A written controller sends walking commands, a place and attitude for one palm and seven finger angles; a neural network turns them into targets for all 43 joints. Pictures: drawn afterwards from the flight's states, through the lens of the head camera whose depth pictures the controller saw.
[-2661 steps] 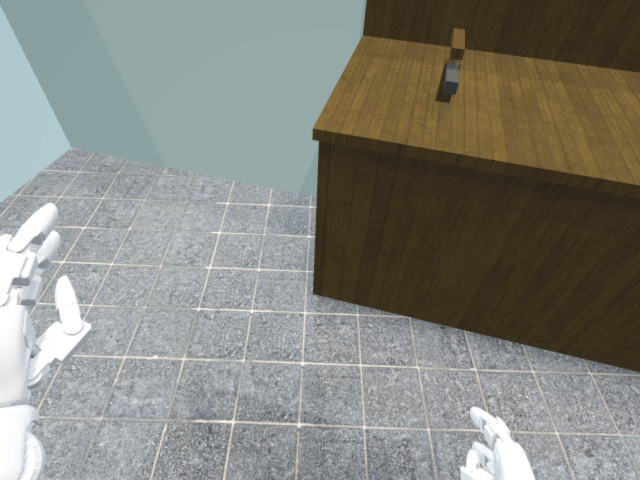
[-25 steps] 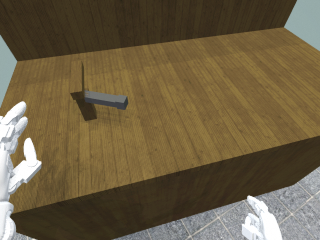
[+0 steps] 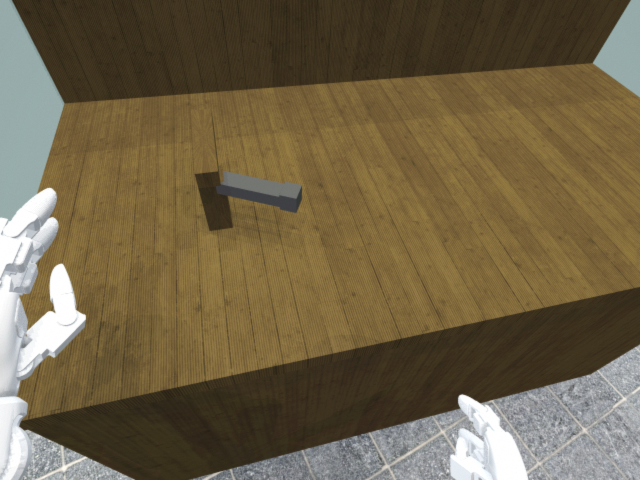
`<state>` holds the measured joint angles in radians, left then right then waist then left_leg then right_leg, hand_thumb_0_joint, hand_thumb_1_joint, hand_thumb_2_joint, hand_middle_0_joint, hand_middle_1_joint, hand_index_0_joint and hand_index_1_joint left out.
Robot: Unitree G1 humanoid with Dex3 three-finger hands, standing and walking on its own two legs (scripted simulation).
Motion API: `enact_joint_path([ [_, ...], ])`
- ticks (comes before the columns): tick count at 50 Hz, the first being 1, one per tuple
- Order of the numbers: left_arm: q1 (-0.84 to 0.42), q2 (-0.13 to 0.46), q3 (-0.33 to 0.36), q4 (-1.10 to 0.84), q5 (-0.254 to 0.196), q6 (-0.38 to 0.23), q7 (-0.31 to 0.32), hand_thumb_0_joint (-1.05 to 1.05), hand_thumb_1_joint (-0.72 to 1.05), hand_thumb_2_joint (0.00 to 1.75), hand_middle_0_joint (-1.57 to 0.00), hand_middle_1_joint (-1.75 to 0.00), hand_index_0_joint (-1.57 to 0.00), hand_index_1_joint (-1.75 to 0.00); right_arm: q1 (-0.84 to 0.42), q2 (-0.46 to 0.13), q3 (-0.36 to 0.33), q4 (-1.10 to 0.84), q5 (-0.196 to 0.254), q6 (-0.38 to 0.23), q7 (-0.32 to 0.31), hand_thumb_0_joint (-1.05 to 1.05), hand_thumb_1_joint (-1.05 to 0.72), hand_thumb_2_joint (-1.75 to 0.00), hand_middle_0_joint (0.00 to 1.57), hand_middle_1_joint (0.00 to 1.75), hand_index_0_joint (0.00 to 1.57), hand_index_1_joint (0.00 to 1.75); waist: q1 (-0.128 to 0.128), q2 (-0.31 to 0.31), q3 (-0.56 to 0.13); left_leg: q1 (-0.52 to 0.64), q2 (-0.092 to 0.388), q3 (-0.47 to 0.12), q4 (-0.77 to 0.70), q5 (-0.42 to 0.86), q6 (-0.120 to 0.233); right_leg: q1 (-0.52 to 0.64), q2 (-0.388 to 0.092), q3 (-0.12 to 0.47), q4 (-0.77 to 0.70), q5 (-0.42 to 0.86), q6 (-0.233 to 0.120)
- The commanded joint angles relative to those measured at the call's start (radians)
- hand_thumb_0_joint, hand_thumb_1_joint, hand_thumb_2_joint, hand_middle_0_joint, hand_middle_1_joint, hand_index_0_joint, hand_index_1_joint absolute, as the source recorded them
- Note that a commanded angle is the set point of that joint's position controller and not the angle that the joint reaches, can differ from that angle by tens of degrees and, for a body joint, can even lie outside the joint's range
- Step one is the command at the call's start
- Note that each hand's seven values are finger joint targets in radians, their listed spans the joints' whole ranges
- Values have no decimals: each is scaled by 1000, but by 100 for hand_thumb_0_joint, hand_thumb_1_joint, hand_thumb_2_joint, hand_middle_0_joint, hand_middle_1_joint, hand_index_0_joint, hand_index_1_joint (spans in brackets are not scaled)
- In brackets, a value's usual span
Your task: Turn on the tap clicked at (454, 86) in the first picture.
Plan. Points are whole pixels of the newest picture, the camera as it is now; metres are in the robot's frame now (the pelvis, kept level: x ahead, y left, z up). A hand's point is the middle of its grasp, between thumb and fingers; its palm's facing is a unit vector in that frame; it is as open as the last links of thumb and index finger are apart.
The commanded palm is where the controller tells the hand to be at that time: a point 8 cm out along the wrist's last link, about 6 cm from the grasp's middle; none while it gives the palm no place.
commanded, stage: come to a stop and stand still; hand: left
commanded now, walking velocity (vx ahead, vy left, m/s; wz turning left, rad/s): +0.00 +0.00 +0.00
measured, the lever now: (290, 197) +0.45 +0.09 +0.09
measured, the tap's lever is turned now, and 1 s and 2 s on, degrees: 62 62 62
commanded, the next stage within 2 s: look again from close up in 0.18 s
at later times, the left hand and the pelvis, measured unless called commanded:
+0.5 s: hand (69, 255) +0.25 +0.24 +0.21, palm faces +0.45 -0.79 -0.42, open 7.4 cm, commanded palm +0.16 +0.26 +0.17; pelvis +0.01 -0.02 -0.01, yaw +1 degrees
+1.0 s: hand (129, 327) +0.21 +0.19 +0.16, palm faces +0.28 -0.88 -0.40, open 7.4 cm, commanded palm +0.13 +0.24 +0.17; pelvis -0.04 -0.03 -0.01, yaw -3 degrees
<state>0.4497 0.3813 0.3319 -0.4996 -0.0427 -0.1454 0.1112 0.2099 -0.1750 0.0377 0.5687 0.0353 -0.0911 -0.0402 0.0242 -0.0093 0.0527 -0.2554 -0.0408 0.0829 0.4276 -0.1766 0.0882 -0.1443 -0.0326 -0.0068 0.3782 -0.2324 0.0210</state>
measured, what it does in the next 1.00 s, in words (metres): stands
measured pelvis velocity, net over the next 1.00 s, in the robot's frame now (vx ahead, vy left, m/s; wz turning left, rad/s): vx -0.04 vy -0.03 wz -0.05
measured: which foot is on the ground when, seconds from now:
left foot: down 0.00-1.00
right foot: down 0.00-1.00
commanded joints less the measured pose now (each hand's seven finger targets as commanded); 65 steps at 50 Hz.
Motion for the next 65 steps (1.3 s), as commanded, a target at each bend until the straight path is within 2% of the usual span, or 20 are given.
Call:
enact_joint_path([
  [1,-56,164,115,-208,-4,-65,19,0,90,90,-20,-30,-20,-30,-88,-145,-70,-160,0,-57,-11,0,-90,-90,20,30,20,30,-8,100,-149,119,191,-215,-147,-16,-90,-28,-28,9,-28,56,-55],
  [13,-50,167,119,-211,-6,-70,22,0,90,90,-20,-30,-20,-30,-83,-150,-76,-160,3,-52,-11,0,-90,-90,20,30,20,30,-9,104,-161,128,183,-204,-124,24,-92,-21,-34,9,-34,81,-58],
  [14,-957,918,383,-575,44,-237,37,0,90,90,-20,-30,-20,-30,61,-215,91,-271,50,-24,-87,0,-90,-90,20,30,20,30,-95,226,-129,-174,130,-223,-148,-346,-49,62,42,24,144,-107,40],
  [15,-610,416,355,-114,85,-178,37,0,90,90,-20,-30,-20,-30,27,-96,-18,-206,12,-55,-77,0,-90,-90,20,30,20,30,14,21,-119,-64,199,-257,-83,-301,-56,-145,-39,-14,110,-171,-7],
  [16,-481,346,265,-43,49,-149,37,0,90,90,-20,-30,-20,-30,-72,-126,-7,-170,-23,-62,-32,0,-90,-90,20,30,20,30,-5,-45,-79,0,175,-209,-123,-208,-71,-167,-25,-23,48,-179,-27],
  [17,-442,388,271,14,47,-153,41,0,90,90,-20,-30,-20,-30,-69,-198,-37,-158,-41,-65,-13,0,-90,-90,20,30,20,30,14,27,-93,38,155,-162,-73,-178,-79,-204,-24,6,24,-118,-45],
  [19,-294,297,199,24,9,-169,15,0,90,90,-20,-30,-20,-30,-56,-189,-49,-153,-49,-79,22,0,-90,-90,20,30,20,30,12,108,-202,94,129,-149,1,-48,-83,-175,-40,45,43,-22,-73],
  [21,-137,232,139,-60,-19,-199,-8,0,90,90,-20,-30,-20,-30,25,-202,-69,-172,-46,-84,56,0,-90,-90,20,30,20,30,24,75,-214,54,114,-141,86,140,-65,-108,-77,73,32,198,-84],
  [24,0,190,128,-109,-60,-217,-15,0,90,90,-20,-30,-20,-30,6,-196,-66,-167,-19,-108,97,0,-90,-90,20,30,20,30,28,-7,-271,123,106,-119,127,335,-47,-73,-86,69,98,406,-69],
  [27,-34,272,226,-154,-69,-238,-5,0,90,90,-20,-30,-20,-30,21,-216,-81,-163,-33,-103,81,0,-90,-90,20,30,20,30,17,-80,-211,68,103,-125,129,318,-53,-79,-94,59,82,435,-52],
  [29,-100,352,287,-198,-72,-246,4,0,90,90,-20,-30,-20,-30,-34,-214,-72,-169,-27,-97,63,0,-90,-90,20,30,20,30,11,-24,-201,55,100,-145,108,245,-59,-100,-101,86,94,351,-62],
  [34,-166,325,255,-229,-70,-247,-2,0,90,90,-20,-30,-20,-30,-35,-197,-77,-153,-15,-103,44,0,-90,-90,20,30,20,30,5,126,-267,142,116,-170,91,305,-44,-98,-77,60,145,277,-54],
  [39,-128,243,182,-256,-48,-207,-16,0,90,90,-20,-30,-20,-30,-28,-181,-94,-157,-16,-127,63,0,-90,-90,20,30,20,30,13,177,-233,276,275,-241,8,440,-17,-273,-20,-8,291,-161,-10],
  [42,-133,196,159,-214,-30,-176,-28,0,90,90,-20,-30,-20,-30,-18,-185,-102,-177,-23,-111,73,0,-90,-90,20,30,20,30,8,128,-152,167,335,-248,-44,254,-10,-261,-23,-11,287,-209,-2],
  [45,-158,171,157,-198,-19,-144,-30,0,90,90,-20,-30,-20,-30,-49,-185,-91,-203,-21,-89,75,0,-90,-90,20,30,20,30,-4,86,-145,108,306,-184,21,117,-32,-154,-11,-39,87,-71,-7],
  [48,-194,175,163,-214,-21,-122,-43,0,90,90,-20,-30,-20,-30,-73,-172,-85,-222,-7,-68,62,0,-90,-90,20,30,20,30,-34,-32,-80,-33,193,-96,125,-348,-71,-117,-51,21,-29,-29,-58],
  [51,-120,176,179,-259,-44,-103,-44,0,90,90,-20,-30,-20,-30,-90,-160,-82,-231,-1,-50,47,0,-90,-90,20,30,20,30,-38,31,-100,7,154,-74,163,-309,-73,-204,-65,42,25,-51,-96],
  [55,-17,167,202,-288,-43,-103,-41,0,90,90,-20,-30,-20,-30,-102,-146,-65,-235,-11,-46,35,0,-90,-90,20,30,20,30,-21,230,-136,-20,252,-170,-12,-332,-47,-149,25,-77,91,-117,-31],
  [62,-70,166,172,-204,-35,-66,-49,0,90,90,-20,-30,-20,-30,-59,-160,-76,-203,1,-49,10,0,-90,-90,20,30,20,30,-38,11,-79,-46,183,-75,189,-368,-58,-183,-12,-20,4,-111,-72],
  [65,-111,147,136,-201,-36,-53,-48,0,90,90,-20,-30,-20,-30,-52,-168,-72,-182,-4,-65,4,0,-90,-90,20,30,20,30,-43,47,-86,17,169,-74,201,-295,-51,-242,-32,12,48,-61,-101],
])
